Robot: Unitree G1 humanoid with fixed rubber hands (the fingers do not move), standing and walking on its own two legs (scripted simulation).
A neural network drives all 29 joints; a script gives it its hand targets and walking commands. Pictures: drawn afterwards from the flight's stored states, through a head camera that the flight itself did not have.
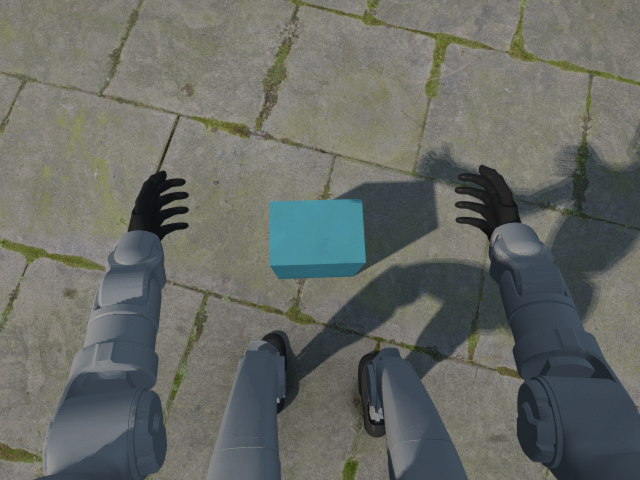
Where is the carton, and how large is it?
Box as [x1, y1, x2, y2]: [269, 199, 365, 278]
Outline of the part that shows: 361,199 269,201 270,266 279,278 352,276 365,262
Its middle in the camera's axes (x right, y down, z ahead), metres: -0.01 +0.01 +0.98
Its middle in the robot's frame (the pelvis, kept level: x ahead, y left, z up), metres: +0.47 +0.01 -0.56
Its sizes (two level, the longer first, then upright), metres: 0.211 0.147 0.255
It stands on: the floor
